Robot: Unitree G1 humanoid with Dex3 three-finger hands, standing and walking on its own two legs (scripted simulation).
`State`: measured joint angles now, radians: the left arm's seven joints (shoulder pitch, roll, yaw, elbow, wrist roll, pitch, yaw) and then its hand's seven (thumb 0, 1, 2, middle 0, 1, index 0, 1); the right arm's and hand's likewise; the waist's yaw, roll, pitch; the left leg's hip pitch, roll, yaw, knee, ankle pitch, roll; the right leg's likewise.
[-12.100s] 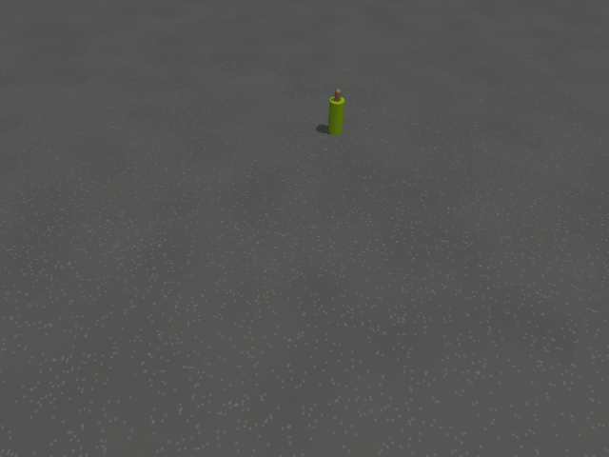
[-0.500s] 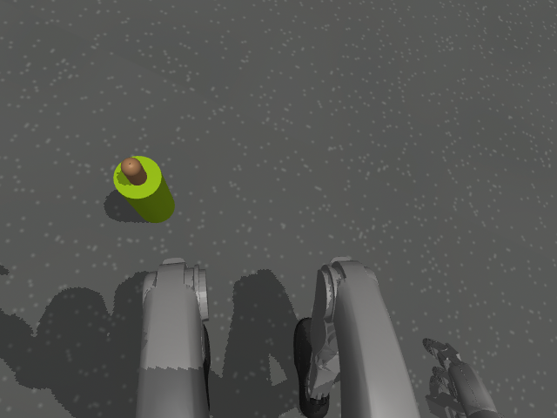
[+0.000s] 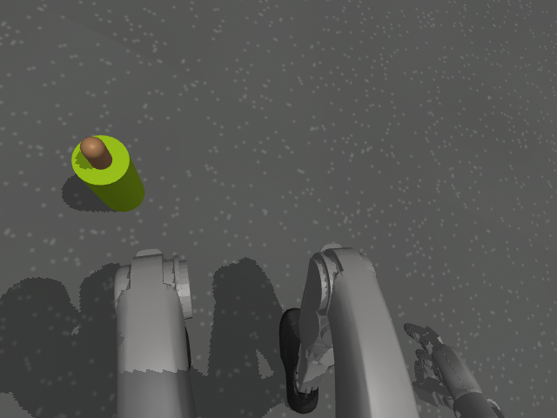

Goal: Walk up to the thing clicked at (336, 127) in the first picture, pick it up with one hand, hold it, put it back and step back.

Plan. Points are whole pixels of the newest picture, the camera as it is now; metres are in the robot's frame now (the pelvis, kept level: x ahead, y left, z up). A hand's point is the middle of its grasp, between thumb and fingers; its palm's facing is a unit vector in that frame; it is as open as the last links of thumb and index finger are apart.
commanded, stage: approach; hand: left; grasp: from the side
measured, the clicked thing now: (110, 173) +0.47 +0.26 -0.24
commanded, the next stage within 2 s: close in in 0.22 s
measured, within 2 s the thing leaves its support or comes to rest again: leaves its support in 1.98 s
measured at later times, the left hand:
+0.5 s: hand (63, 181) +0.43 +0.32 -0.20, palm faces +0.18 -0.98 +0.05, open 17.7 cm
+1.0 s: hand (99, 189) +0.43 +0.27 -0.22, palm faces +0.22 -0.98 +0.04, open 17.7 cm
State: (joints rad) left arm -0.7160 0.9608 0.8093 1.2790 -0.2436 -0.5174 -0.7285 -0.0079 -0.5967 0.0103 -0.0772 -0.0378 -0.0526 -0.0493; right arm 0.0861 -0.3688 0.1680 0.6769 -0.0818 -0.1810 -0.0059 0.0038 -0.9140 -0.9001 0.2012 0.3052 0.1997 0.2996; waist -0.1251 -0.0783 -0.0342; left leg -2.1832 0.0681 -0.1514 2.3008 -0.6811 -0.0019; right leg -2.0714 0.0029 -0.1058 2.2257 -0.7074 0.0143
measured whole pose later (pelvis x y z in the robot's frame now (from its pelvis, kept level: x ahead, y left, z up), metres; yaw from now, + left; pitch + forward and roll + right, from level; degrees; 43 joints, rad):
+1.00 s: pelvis -0.02 +0.01 -0.09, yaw -7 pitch +14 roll -15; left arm -0.63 0.78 0.61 1.35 -0.17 -0.97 -0.26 -0.01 -0.61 0.02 -0.06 -0.07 -0.06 -0.06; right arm -0.11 -0.37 0.42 0.60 -0.30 -0.01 0.11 0.00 -0.94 -0.90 0.20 0.31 0.20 0.30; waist -0.23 -0.23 0.24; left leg -2.25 0.07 -0.34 2.64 -0.69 -0.01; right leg -2.09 0.07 -0.22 2.44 -0.65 0.05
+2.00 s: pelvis -0.02 +0.01 -0.08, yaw -8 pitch +14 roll -16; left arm -0.70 0.86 0.58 1.39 -0.12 -0.99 -0.12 0.00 -0.17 0.61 -0.63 -0.75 -0.62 -0.74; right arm -0.14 -0.37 0.47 0.56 -0.33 0.05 0.12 0.00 -0.89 -0.89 0.20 0.30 0.20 0.30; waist -0.25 -0.25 0.28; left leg -2.25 0.06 -0.37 2.64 -0.70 -0.01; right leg -2.08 0.08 -0.24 2.43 -0.64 0.06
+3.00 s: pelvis +0.00 +0.00 -0.04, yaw -2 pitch +27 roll -10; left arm -0.60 0.58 0.48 0.90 -0.17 -0.62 -0.23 0.00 -0.54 1.06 -0.65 -1.03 -0.64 -1.02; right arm 0.05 -0.30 0.16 0.64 -0.11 0.08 0.09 0.00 -0.89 -0.89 0.20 0.30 0.20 0.30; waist -0.13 -0.05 -0.01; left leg -2.27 0.06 -0.20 2.44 -0.68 -0.01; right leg -2.15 0.02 -0.13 2.35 -0.69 0.02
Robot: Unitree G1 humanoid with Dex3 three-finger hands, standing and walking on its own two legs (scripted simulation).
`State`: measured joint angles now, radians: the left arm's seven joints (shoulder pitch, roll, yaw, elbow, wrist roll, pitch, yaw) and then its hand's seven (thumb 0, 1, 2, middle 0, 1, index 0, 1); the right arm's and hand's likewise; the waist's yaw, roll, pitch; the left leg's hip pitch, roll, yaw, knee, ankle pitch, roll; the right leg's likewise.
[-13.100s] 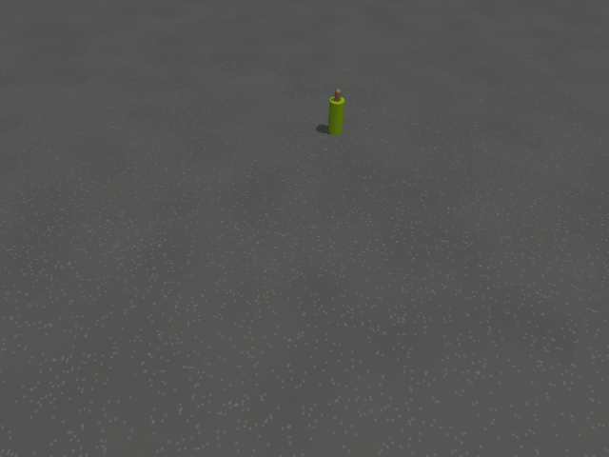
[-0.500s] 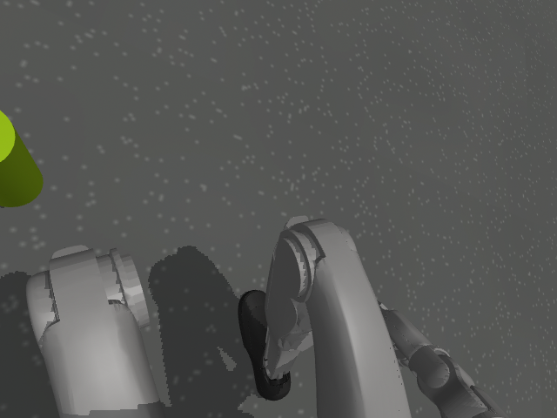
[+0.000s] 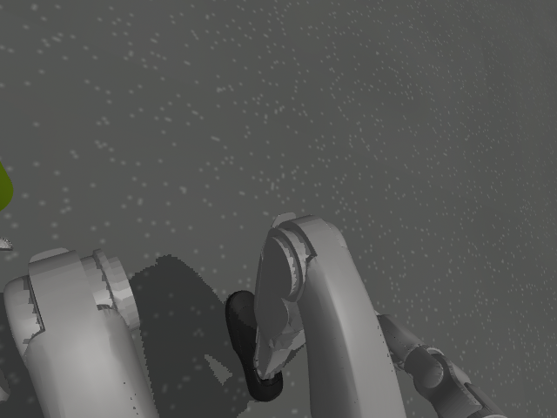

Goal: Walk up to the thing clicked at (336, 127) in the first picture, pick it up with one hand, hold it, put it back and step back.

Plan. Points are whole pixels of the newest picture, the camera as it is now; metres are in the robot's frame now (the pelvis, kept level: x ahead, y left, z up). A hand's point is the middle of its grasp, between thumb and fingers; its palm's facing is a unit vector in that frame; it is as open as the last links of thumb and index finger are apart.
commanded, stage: close in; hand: left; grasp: from the side
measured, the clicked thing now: out of the picture +0.45 +0.31 -0.16
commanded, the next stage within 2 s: rest palm in 0.14 s
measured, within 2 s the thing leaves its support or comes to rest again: leaves its support in 0.98 s
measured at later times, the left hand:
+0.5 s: hand out of the picture +0.43 +0.31 -0.15, palm faces +0.39 -0.92 +0.02, open 16.8 cm
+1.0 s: hand out of the picture +0.44 +0.32 -0.14, palm faces +0.40 -0.92 +0.00, open 10.9 cm
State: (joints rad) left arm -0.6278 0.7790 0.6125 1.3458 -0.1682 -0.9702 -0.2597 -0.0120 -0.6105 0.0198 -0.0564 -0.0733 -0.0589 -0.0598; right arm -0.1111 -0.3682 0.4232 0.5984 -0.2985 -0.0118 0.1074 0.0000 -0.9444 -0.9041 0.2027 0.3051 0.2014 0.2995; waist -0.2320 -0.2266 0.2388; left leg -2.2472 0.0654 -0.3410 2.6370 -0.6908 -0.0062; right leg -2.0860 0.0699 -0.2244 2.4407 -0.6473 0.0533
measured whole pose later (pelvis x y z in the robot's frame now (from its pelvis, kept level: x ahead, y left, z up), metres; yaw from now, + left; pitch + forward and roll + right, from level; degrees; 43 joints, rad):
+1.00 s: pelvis +0.00 +0.00 +0.00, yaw -1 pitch +14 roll -16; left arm -0.70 0.86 0.58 1.39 -0.12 -0.99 -0.12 0.00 -0.17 0.61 -0.63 -0.75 -0.62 -0.74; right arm -0.14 -0.37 0.47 0.56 -0.33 0.05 0.12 0.00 -0.89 -0.89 0.20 0.30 0.20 0.30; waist -0.25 -0.25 0.28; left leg -2.25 0.06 -0.37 2.64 -0.70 -0.01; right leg -2.08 0.08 -0.24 2.43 -0.64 0.06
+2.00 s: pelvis +0.01 -0.01 +0.04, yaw +5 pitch +27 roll -10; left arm -0.60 0.58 0.48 0.90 -0.17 -0.62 -0.23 0.00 -0.54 1.06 -0.65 -1.03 -0.64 -1.02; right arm 0.05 -0.30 0.16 0.64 -0.11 0.08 0.09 0.00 -0.89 -0.89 0.20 0.30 0.20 0.30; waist -0.13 -0.05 -0.01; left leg -2.27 0.06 -0.20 2.44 -0.68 -0.01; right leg -2.15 0.02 -0.13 2.35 -0.69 0.02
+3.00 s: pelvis +0.02 -0.02 +0.10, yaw +9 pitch +32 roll -5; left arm -0.68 0.47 0.49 0.92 -0.12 -0.55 -0.23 0.00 -0.58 1.10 -0.67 -1.02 -0.66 -1.01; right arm 0.11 -0.27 0.04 0.69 -0.07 0.03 0.04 0.00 -0.90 -0.90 0.20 0.30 0.20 0.30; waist -0.11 -0.01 -0.11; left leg -2.15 0.07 -0.11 2.24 -0.67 -0.01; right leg -2.07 0.00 -0.07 2.20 -0.70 0.00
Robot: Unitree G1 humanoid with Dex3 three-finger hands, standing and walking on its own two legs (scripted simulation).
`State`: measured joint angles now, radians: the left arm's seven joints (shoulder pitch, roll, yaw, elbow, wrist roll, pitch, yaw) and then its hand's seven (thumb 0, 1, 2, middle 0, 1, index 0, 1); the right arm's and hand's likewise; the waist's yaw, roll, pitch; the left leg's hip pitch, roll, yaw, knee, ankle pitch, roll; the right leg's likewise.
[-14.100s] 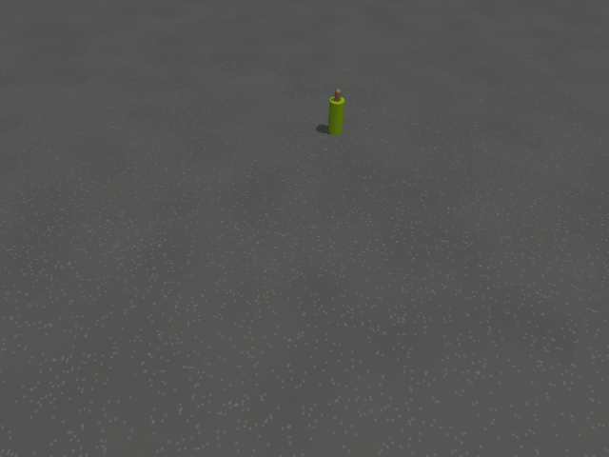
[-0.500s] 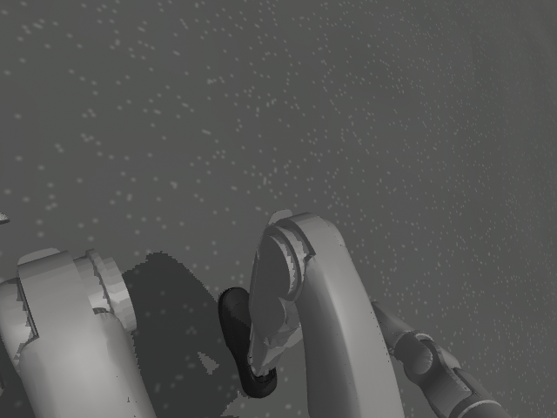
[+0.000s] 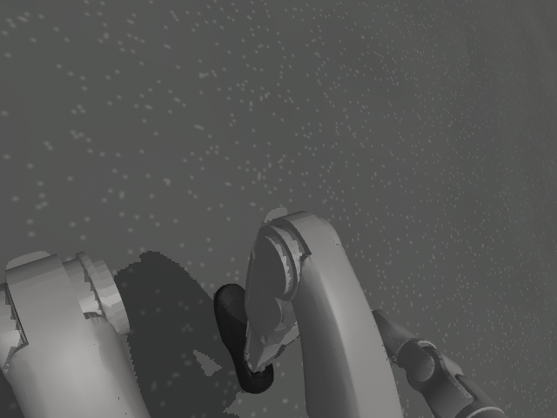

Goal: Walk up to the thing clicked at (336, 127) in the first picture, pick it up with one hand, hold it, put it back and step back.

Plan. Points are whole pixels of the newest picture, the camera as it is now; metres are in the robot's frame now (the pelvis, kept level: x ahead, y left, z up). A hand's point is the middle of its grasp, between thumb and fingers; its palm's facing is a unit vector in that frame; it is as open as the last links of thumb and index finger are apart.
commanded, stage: settle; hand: left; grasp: from the side
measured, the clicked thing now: out of the picture +0.45 +0.33 -0.15
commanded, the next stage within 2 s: lift in 2.00 s
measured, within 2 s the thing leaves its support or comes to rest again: neither
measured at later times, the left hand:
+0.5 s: hand out of the picture +0.43 +0.33 -0.10, palm faces +0.38 -0.92 -0.01, open 11.3 cm
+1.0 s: hand out of the picture +0.41 +0.35 +0.00, palm faces +0.37 -0.93 -0.05, open 11.3 cm
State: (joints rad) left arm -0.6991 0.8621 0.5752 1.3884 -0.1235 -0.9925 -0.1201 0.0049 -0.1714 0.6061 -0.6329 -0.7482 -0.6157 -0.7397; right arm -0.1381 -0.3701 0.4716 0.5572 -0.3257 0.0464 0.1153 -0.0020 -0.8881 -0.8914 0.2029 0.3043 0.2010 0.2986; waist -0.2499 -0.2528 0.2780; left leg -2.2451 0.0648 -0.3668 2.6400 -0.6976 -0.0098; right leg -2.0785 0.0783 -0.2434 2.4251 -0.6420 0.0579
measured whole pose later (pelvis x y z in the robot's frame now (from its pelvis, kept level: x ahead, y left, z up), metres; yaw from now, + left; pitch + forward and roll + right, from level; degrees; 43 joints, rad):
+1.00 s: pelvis +0.01 -0.01 +0.04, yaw +6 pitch +27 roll -10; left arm -0.60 0.58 0.48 0.90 -0.17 -0.62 -0.23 0.00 -0.54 1.06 -0.65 -1.03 -0.64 -1.02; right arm 0.05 -0.30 0.16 0.64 -0.11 0.08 0.09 0.00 -0.89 -0.89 0.20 0.30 0.20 0.30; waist -0.13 -0.05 -0.01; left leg -2.27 0.06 -0.20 2.44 -0.68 -0.01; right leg -2.15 0.02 -0.13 2.35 -0.69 0.02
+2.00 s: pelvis +0.02 -0.02 +0.10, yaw +10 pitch +32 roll -5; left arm -0.68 0.47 0.49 0.92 -0.12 -0.55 -0.23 0.00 -0.58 1.10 -0.67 -1.02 -0.66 -1.01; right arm 0.11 -0.27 0.04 0.69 -0.07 0.03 0.04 0.00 -0.90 -0.90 0.20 0.30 0.20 0.30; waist -0.11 -0.01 -0.11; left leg -2.15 0.07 -0.11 2.24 -0.67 -0.01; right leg -2.07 0.00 -0.07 2.20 -0.70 0.00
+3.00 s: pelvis +0.04 -0.01 +0.26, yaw +14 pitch +29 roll -4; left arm -0.28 0.30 0.29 0.35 -0.19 -0.30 -0.13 0.00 -0.57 1.09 -0.67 -1.02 -0.66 -1.00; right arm 0.12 -0.24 -0.01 0.61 0.03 -0.01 -0.04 0.01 -0.92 -0.89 0.20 0.30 0.20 0.30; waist -0.03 0.03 -0.18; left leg -1.59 0.07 -0.06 1.71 -0.63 -0.01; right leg -1.52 -0.01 -0.06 1.67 -0.65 0.01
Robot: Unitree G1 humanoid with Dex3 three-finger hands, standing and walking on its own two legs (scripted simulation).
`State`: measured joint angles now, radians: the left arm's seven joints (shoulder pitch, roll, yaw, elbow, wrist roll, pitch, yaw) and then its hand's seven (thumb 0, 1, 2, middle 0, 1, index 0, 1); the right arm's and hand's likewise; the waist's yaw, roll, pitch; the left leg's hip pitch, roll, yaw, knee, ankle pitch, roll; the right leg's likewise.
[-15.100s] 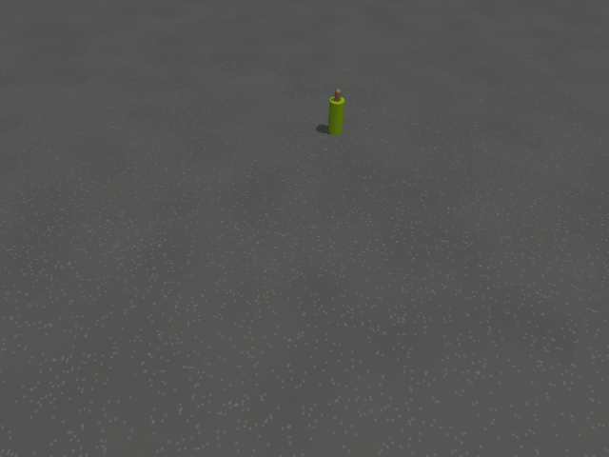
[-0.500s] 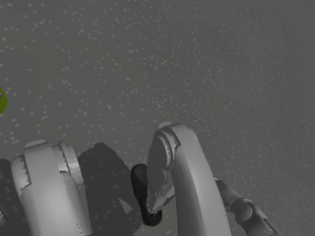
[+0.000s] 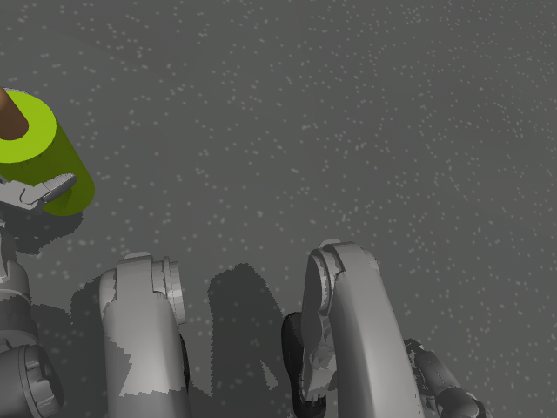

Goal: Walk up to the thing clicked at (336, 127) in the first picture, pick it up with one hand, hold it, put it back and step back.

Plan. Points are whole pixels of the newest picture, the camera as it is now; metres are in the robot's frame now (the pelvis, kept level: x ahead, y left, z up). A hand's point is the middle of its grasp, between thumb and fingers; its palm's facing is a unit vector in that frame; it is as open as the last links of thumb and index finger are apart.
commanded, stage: settle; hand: left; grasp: from the side
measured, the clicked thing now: (34, 154) +0.44 +0.30 -0.05
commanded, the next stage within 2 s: lift in 1.00 s
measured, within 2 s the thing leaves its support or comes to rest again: neither
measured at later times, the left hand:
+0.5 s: hand (14, 127) +0.44 +0.30 +0.02, palm faces +0.26 -0.96 -0.04, open 11.4 cm
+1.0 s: hand (10, 113) +0.44 +0.29 +0.04, palm faces +0.27 -0.96 -0.04, open 11.4 cm
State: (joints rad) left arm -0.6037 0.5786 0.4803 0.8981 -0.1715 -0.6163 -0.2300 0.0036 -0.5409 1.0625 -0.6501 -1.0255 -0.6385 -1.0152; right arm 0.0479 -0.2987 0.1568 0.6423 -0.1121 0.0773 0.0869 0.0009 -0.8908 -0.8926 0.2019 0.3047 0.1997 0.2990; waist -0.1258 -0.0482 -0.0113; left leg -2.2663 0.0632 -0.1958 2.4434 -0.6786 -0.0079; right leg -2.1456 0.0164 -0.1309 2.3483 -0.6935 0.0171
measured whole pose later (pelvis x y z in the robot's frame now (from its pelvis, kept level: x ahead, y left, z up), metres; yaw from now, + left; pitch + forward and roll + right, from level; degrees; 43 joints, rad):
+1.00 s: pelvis +0.00 -0.01 +0.05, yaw +4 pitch +32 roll -5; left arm -0.68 0.47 0.49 0.92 -0.12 -0.55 -0.23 0.00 -0.58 1.10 -0.67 -1.02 -0.66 -1.01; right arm 0.11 -0.27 0.04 0.69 -0.07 0.03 0.04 0.00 -0.90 -0.90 0.20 0.30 0.20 0.30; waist -0.11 -0.01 -0.11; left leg -2.15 0.07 -0.11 2.24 -0.67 -0.01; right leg -2.07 0.00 -0.07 2.20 -0.70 0.00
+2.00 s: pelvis +0.03 +0.00 +0.22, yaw +7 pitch +29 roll -4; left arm -0.28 0.30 0.29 0.35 -0.19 -0.30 -0.13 0.00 -0.57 1.09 -0.67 -1.02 -0.66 -1.00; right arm 0.12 -0.24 -0.01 0.61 0.03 -0.01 -0.04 0.01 -0.92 -0.89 0.20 0.30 0.20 0.30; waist -0.03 0.03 -0.18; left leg -1.59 0.07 -0.06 1.71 -0.63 -0.01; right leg -1.52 -0.01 -0.06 1.67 -0.65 0.01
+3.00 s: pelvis +0.08 +0.00 +0.38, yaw +10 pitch +12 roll -2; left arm -0.12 0.20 0.16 0.37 -0.17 -0.33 -0.06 0.00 -0.57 1.09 -0.67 -1.01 -0.66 -1.00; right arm 0.22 -0.22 -0.01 0.65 0.01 -0.04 -0.04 0.01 -0.92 -0.90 0.20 0.30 0.20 0.30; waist -0.02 0.02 -0.07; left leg -0.77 0.05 -0.01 1.02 -0.45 -0.02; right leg -0.72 -0.01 -0.05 0.98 -0.47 0.01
